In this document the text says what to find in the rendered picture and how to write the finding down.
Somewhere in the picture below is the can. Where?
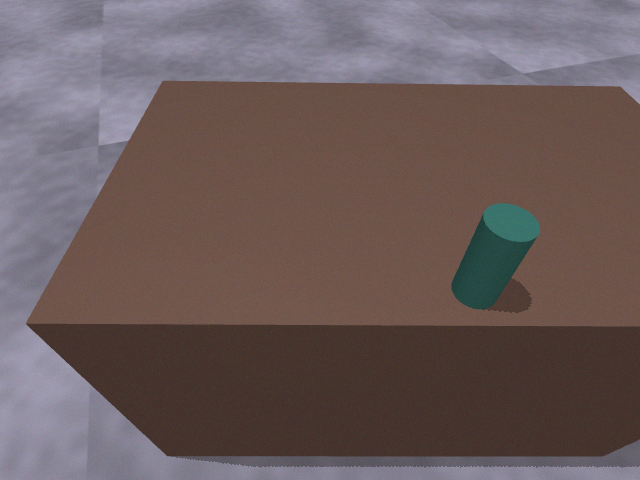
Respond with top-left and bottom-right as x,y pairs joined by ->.
451,203 -> 540,309

